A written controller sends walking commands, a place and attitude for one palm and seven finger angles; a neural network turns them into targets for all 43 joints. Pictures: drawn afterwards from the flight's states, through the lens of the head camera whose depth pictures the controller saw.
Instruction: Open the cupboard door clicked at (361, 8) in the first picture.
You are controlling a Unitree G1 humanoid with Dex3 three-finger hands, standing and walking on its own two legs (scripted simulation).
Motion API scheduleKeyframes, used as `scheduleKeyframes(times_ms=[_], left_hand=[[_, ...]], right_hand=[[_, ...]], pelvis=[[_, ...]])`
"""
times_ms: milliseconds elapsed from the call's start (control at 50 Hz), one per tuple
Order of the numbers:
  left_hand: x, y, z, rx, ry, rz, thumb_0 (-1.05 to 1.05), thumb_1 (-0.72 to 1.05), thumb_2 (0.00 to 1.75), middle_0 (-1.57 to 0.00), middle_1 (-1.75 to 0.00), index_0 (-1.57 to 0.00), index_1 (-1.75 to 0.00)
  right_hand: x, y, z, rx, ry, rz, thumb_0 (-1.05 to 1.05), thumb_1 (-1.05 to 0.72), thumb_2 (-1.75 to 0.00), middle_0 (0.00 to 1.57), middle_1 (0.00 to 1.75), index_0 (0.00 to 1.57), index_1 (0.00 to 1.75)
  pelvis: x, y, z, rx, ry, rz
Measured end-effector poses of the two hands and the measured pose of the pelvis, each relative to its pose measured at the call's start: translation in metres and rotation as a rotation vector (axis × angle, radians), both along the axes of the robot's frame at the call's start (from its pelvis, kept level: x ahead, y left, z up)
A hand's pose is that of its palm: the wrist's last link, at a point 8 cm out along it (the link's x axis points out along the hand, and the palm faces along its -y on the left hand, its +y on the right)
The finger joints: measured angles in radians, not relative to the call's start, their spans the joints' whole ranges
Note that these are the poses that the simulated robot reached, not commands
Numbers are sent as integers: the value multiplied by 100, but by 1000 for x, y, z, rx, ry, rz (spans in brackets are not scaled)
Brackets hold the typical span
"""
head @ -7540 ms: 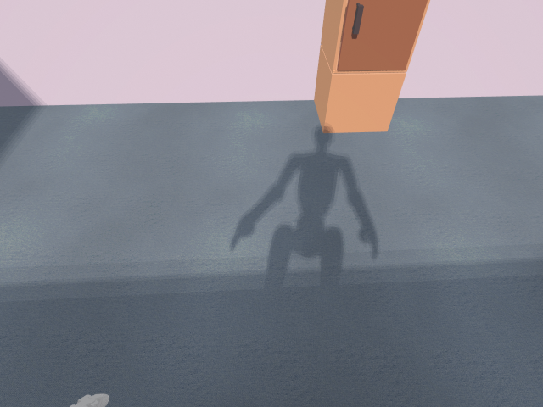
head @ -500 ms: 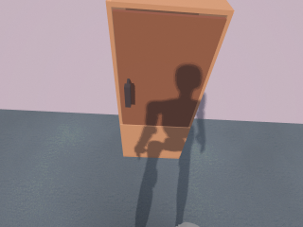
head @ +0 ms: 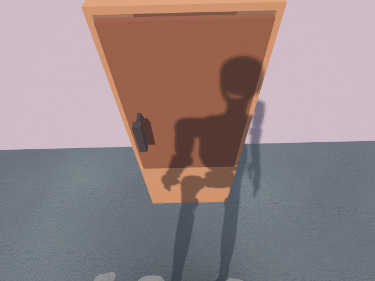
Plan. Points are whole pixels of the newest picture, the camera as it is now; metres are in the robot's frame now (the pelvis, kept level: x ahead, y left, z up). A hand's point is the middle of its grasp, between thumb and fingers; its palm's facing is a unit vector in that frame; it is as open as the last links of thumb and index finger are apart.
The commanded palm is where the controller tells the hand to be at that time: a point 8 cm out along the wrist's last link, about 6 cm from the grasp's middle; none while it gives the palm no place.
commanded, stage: come to a stop and stand still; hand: left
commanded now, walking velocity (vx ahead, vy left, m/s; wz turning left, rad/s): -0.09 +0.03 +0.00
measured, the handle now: (141, 132) +0.53 +0.17 -0.07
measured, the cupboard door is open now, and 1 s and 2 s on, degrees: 0 0 0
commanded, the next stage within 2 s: look again from close up in 1.02 s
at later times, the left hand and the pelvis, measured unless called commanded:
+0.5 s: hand out of the picture -0.03 +0.24 -0.17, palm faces +0.02 -0.98 -0.21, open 7.4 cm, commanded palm none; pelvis -0.03 +0.06 +0.01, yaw -2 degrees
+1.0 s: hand out of the picture -0.06 +0.19 -0.16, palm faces -0.01 -0.99 -0.16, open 7.3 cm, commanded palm none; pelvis -0.05 +0.03 +0.01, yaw -2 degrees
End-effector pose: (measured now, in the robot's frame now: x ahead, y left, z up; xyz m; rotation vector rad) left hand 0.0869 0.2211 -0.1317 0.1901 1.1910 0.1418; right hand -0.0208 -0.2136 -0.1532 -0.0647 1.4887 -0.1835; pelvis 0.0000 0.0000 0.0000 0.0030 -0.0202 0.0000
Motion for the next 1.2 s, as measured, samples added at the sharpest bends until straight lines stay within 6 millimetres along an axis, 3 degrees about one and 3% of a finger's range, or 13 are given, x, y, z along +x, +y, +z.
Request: scheduleKeyframes(times_ms=[80,160,200,280,400,580,820,940,1080,1200], left_hand=[[-15,21,-3,11,29,18,-2,93,90,-21,-30,-21,-30],[-33,48,-14,3,47,39,-1,92,90,-21,-30,-21,-30],[-42,60,-20,-8,59,56,-1,91,90,-21,-30,-20,-30],[-63,74,-14,-16,107,77,0,91,90,-20,-29,-20,-30],[-101,79,-6,-16,190,83,0,91,90,-20,-29,-20,-30],[-132,57,0,-9,255,49,0,91,90,-20,-29,-20,-30],[-136,25,-4,-51,221,20,1,92,90,-20,-30,-20,-30],[-143,18,-4,-56,234,24,0,91,90,-20,-29,-20,-30],[-150,11,-4,-60,256,34,0,91,90,-20,-29,-20,-30],[-150,10,-6,-54,234,19,0,91,90,-20,-30,-20,-30]], right_hand=[[41,-3,6,-40,-107,47,1,-91,-90,20,30,20,29],[65,2,15,-93,-212,83,1,-92,-90,20,30,20,29],[67,9,20,-112,-244,98,1,-91,-90,20,30,20,29],[63,26,33,-116,-243,124,1,-91,-90,20,30,20,29],[59,41,37,-97,-235,115,1,-92,-90,20,30,20,29],[26,39,17,-45,-197,45,0,-93,-90,20,30,21,29],[-53,36,16,-13,-38,15,0,-91,-90,20,30,20,29],[-80,41,16,7,26,-5,1,-91,-90,20,30,20,29],[-86,46,15,26,45,-14,1,-91,-90,20,30,20,29],[-66,44,9,34,-11,18,1,-90,-90,20,30,20,29]], pelvis=[[-7,11,0,-3,5,-5],[-14,29,-6,-19,2,-4],[-17,37,-8,-14,-7,-7],[-20,48,3,-20,-4,-8],[-21,57,12,-11,17,-19],[-31,54,10,11,9,-30],[-45,37,13,8,-17,-31],[-48,32,12,6,-13,-32],[-47,28,12,6,-8,-31],[-46,30,7,-20,6,-21]])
